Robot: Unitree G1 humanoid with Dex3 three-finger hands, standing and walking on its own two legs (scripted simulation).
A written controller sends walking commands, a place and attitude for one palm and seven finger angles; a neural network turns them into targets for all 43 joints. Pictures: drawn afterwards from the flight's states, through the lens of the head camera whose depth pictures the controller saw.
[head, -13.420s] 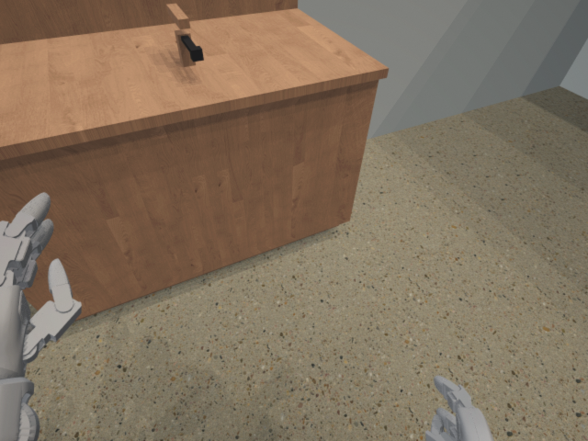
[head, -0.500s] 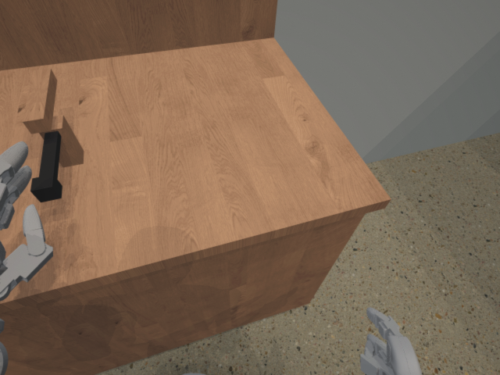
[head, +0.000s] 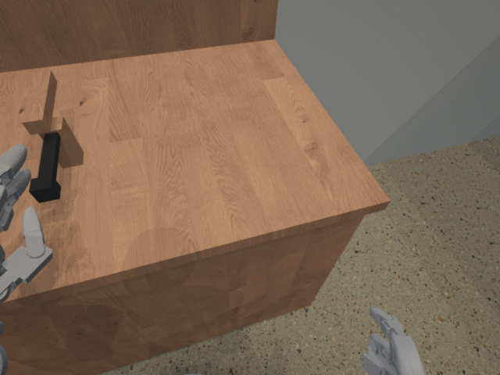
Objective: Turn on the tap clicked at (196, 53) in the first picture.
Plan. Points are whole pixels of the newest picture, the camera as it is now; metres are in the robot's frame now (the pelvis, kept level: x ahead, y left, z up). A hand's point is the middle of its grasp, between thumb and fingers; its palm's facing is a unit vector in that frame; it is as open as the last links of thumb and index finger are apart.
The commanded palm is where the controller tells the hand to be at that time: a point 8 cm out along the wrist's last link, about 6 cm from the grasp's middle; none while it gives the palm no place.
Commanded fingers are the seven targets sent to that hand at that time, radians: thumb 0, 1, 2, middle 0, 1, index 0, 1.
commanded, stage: shuffle to correct the standing spot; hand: left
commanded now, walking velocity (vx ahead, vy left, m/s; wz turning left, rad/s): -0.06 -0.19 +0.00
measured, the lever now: (45, 189) +0.34 +0.33 +0.11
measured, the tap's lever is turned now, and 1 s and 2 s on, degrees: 0 0 0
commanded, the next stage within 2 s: come to a stop and stand still in 0.30 s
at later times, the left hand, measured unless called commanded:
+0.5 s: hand (27, 224) +0.24 +0.26 +0.19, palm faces +0.36 -0.78 -0.52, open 7.4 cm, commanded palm +0.16 +0.27 +0.18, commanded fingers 0.00 0.90 0.90 -0.20 -0.30 -0.20 -0.30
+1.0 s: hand out of the picture +0.23 +0.32 +0.17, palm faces +0.42 -0.84 -0.34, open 7.4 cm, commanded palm +0.16 +0.34 +0.18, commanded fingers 0.00 0.90 0.90 -0.20 -0.30 -0.20 -0.30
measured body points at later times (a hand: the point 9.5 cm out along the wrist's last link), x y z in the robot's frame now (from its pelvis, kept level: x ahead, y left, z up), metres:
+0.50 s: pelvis +0.00 -0.01 +0.00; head +0.05 +0.01 +0.45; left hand +0.21 +0.30 +0.21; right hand +0.18 -0.23 -0.09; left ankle +0.04 +0.15 -0.73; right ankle +0.00 -0.07 -0.73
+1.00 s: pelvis +0.00 +0.07 +0.01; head +0.02 +0.09 +0.46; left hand +0.20 +0.36 +0.19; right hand +0.17 -0.14 -0.07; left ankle +0.03 +0.15 -0.73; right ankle +0.00 -0.07 -0.73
